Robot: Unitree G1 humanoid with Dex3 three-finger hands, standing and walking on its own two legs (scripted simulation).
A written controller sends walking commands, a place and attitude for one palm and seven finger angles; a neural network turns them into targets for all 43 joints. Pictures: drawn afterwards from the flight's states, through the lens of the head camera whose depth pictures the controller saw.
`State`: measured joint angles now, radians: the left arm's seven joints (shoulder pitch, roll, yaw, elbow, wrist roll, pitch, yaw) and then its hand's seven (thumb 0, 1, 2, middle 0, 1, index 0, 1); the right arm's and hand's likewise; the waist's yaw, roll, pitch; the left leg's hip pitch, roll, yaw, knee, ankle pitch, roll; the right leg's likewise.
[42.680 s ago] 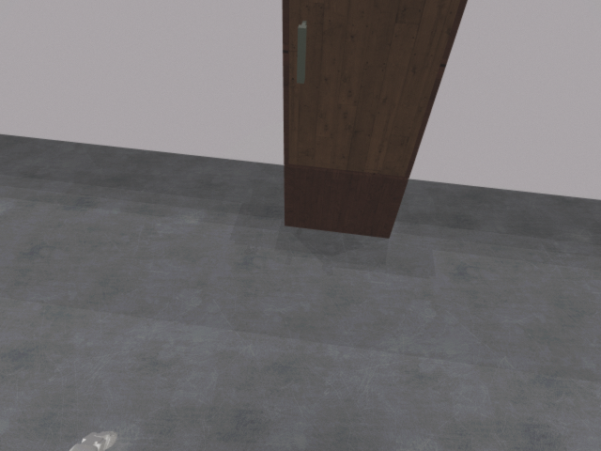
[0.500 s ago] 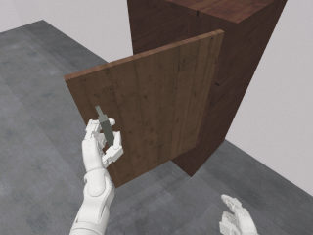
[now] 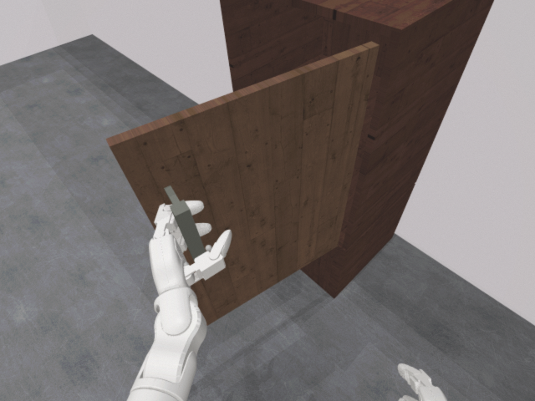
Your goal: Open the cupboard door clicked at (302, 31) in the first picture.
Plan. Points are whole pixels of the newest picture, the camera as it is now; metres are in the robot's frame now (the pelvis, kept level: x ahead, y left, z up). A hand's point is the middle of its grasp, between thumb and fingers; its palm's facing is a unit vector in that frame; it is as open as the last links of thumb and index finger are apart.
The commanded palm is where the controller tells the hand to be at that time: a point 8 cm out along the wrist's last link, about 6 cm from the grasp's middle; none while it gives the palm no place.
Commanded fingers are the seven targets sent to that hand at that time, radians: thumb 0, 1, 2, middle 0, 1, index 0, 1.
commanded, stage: open thumb and fingers to let go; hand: left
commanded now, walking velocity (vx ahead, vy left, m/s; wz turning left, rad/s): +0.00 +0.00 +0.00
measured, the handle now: (187, 229) +0.36 +0.14 +0.07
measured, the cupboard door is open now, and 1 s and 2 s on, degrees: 79 78 77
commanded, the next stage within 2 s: slide the hand sideways off the handle in 0.50 s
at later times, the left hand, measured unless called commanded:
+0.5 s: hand (207, 249) +0.32 +0.10 +0.07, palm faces +0.26 -0.96 +0.01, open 14.5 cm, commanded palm +0.28 +0.16 +0.07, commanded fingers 0.00 -0.50 0.30 -0.15 -0.30 -0.15 -0.30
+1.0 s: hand (194, 268) +0.29 +0.12 +0.07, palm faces -0.17 -0.99 +0.01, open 15.9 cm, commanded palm +0.27 +0.19 +0.07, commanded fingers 0.00 -0.50 0.30 -0.15 -0.30 -0.15 -0.30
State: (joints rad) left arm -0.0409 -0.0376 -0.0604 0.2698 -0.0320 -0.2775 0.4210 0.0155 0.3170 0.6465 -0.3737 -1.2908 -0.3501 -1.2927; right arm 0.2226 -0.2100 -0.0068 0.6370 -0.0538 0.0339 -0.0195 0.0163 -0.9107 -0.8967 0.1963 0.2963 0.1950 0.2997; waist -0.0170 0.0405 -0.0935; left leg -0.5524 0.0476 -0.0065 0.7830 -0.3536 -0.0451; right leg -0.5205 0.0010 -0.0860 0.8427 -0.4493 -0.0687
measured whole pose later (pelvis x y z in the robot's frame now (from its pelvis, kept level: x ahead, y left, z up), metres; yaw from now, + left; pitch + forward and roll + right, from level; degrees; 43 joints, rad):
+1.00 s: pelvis -0.01 +0.05 +0.00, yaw -2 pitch +6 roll +0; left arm -0.02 0.09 -0.09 0.22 -0.13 -0.28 -0.05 -0.01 -0.50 0.30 -0.23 -0.38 -0.23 -0.36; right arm 0.25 -0.22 0.02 0.55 0.01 -0.02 -0.01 0.02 -0.91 -0.90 0.20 0.30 0.20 0.30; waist -0.02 0.02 -0.07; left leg -0.58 0.03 0.04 0.84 -0.37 0.00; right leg -0.54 -0.02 -0.04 0.85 -0.43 -0.01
